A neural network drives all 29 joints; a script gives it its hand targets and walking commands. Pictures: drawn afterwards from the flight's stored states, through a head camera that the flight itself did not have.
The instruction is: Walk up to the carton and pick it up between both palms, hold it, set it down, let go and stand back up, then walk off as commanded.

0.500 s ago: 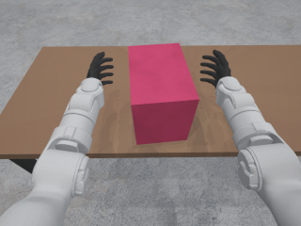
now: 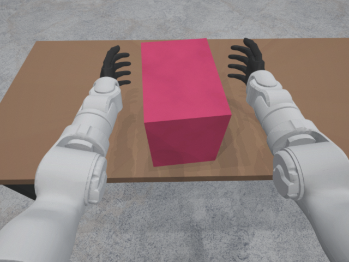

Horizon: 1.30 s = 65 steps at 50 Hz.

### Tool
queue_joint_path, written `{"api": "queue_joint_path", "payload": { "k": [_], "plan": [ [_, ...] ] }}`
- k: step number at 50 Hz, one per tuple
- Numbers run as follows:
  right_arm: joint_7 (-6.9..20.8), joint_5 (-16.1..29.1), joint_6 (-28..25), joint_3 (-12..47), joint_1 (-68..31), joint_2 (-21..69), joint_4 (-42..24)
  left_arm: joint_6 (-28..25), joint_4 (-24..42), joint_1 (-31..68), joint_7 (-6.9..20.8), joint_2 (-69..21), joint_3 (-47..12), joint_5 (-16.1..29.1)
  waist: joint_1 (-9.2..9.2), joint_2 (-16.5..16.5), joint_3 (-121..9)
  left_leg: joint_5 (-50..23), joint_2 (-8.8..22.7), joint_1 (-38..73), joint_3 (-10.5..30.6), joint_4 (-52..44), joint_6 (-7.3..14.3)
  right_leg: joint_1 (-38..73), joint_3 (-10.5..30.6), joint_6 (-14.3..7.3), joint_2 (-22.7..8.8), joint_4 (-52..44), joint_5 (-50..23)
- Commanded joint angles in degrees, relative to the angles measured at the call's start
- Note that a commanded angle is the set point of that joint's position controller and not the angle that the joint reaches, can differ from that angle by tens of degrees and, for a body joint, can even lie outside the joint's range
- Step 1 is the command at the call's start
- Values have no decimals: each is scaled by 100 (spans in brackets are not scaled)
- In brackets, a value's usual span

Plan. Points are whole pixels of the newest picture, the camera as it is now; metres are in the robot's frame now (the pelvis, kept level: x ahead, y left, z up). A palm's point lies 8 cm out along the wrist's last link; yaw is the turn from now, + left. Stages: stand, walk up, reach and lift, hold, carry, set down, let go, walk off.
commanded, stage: reach and lift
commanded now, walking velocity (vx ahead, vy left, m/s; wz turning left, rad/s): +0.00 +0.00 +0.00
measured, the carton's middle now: (179, 103) +0.52 +0.01 +0.02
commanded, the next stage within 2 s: none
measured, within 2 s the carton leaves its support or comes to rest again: neither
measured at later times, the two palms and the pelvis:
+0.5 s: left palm (115, 107) +0.47 +0.17 +0.06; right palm (248, 102) +0.48 -0.16 +0.06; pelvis -0.02 -0.01 -0.01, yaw +0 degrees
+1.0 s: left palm (121, 108) +0.48 +0.16 +0.05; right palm (232, 110) +0.47 -0.12 +0.04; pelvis -0.02 +0.00 -0.01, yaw +0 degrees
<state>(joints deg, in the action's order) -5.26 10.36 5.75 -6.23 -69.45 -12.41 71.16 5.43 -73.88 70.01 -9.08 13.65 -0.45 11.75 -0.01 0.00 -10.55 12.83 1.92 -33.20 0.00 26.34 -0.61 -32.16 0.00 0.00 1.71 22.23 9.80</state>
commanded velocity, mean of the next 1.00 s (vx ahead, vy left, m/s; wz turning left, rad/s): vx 0.00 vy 0.00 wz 0.00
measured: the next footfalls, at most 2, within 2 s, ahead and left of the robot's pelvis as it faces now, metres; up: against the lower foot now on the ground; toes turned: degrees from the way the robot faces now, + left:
none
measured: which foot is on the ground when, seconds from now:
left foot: down 0.00-1.00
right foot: down 0.00-1.00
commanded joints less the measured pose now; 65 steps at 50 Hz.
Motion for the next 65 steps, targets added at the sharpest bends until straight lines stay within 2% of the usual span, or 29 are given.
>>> {"api": "queue_joint_path", "payload": {
  "k": [1, 3, 5, 8, 12, 14, 19, 21, 24, 27, 35, 38, 40, 43, 46, 47, 48, 50, 54, 61, 65],
  "plan": [
    [-110, -15, -450, -59, -2461, -882, -1084, -738, 245, 2946, 142, 1364, 766, -218, 326, -717, -5009, -3115, -172, -686, -412, -529, 129, 4081, 295, 294, -337, 1051, -5846],
    [-129, -150, -553, -111, -2321, -823, -1198, -961, 229, 2903, 152, 1400, 874, -292, 262, -853, -5247, -2752, -154, -1640, -476, -988, 277, 4924, 426, 374, -481, 1310, -6472],
    [-87, -225, -677, -172, -2333, -842, -1140, -1137, 326, 2945, 140, 1334, 841, -343, 191, -652, -5474, -3208, -74, -1310, -410, -946, 180, 4567, 340, 412, -435, 1327, -6219],
    [45, -196, -870, -207, -2394, -887, -1063, -1325, 356, 2958, 151, 1114, 648, -339, 222, -87, -5831, -4139, 42, 361, -271, -257, -153, 3003, 47, 274, -218, 1011, -4939],
    [185, -171, -1082, -266, -2293, -990, -739, -1466, 118, 2793, 211, 796, 411, -278, 315, 457, -5768, -4773, 146, 2397, -101, 669, -529, 818, -327, 35, 48, 555, -3077],
    [206, -207, -1181, -302, -2164, -991, -635, -1533, -49, 2712, 247, 739, 380, -251, 330, 427, -5634, -4605, 120, 2329, -152, 766, -533, 645, -347, -60, 60, 423, -2876],
    [218, -297, -1360, -251, -2071, -877, -553, -1846, -140, 2771, 375, 775, 482, -236, 274, 196, -5663, -4238, 75, 1942, -209, 730, -463, 818, -317, 31, 18, 576, -2900],
    [201, -307, -1405, -222, -2073, -811, -629, -1984, -158, 2808, 422, 847, 549, -229, 285, 91, -5790, -3972, 28, 1597, -270, 687, -416, 1131, -252, 57, -19, 657, -3071],
    [164, -302, -1435, -126, -2146, -659, -818, -2154, -328, 2780, 506, 949, 621, -206, 301, -171, -5890, -3183, -74, 543, -404, 446, -281, 2087, -94, 103, -109, 871, -3510],
    [136, -343, -1440, -107, -2252, -504, -1036, -2269, -449, 2770, 558, 989, 682, -165, 325, -339, -5903, -2715, -107, -74, -423, 257, -133, 2527, 2, 155, -196, 1017, -3588],
    [220, -685, -1490, -274, -2267, -10, -1163, -2469, -438, 2867, 660, 575, 774, -329, 282, -350, -5886, -2460, -136, -381, -430, 87, -78, 2743, -16, 153, -280, 1109, -3511],
    [353, -1051, -1543, -402, -2278, 700, -1151, -2525, -476, 2848, 826, -74, 866, -638, 246, -343, -5700, -2372, -154, -339, -453, -13, -66, 2795, -77, 159, -322, 1051, -3414],
    [497, -1475, -1608, -586, -2292, 1364, -1173, -2575, -481, 2811, 974, -733, 1002, -965, 216, -301, -5529, -2305, -179, -253, -490, -108, -59, 2820, -146, 158, -343, 990, -3336],
    [755, -2474, -1753, -1120, -2223, 2729, -1313, -2651, -475, 2648, 1241, -2132, 1456, -1713, 131, -183, -5129, -2233, -251, -96, -578, -279, -59, 2997, -275, 186, -355, 864, -3391],
    [631, -3372, -2000, -1863, -1796, 2838, -1461, -2687, -274, 2333, 1121, -2214, 2293, -2413, 16, -42, -4942, -2371, -261, -69, -684, -387, -113, 3581, -326, 275, -342, 827, -3977],
    [690, -3724, -2041, -2055, -1734, 3123, -1422, -2655, -198, 2335, 1157, -2543, 2417, -2664, -5, 26, -4796, -2443, -240, 54, -702, -449, -141, 3670, -363, 276, -344, 803, -4032],
    [805, -4041, -2070, -2192, -1693, 3479, -1331, -2620, -177, 2329, 1246, -2956, 2449, -2856, -15, 89, -4597, -2491, -218, 206, -709, -497, -174, 3629, -411, 250, -355, 746, -3972],
    [994, -4410, -2084, -2356, -1561, 3950, -1238, -2563, -316, 2182, 1360, -3317, 2610, -3113, 101, 141, -4219, -2400, -217, 309, -739, -518, -190, 3566, -449, 202, -372, 638, -3756],
    [1126, -4788, -1982, -2654, -1091, 4156, -1165, -2403, -255, 1890, 1275, -3274, 2915, -3445, 218, 250, -3871, -2152, -198, 557, -739, -586, -130, 3378, -514, 183, -373, 489, -3357],
    [1202, -4966, -1929, -2854, -835, 4155, -875, -2122, 170, 1760, 1012, -3610, 2867, -3487, 290, 635, -3936, -3735, -2, 2797, -509, -26, -178, 987, -844, 112, -217, 132, -2219],
    [1177, -4978, -1895, -2874, -767, 4227, -909, -2035, 228, 1739, 965, -3582, 2958, -3546, 293, 526, -3974, -3726, -38, 2708, -576, 43, -130, 1096, -819, 96, -189, 95, -2337]
  ]
}}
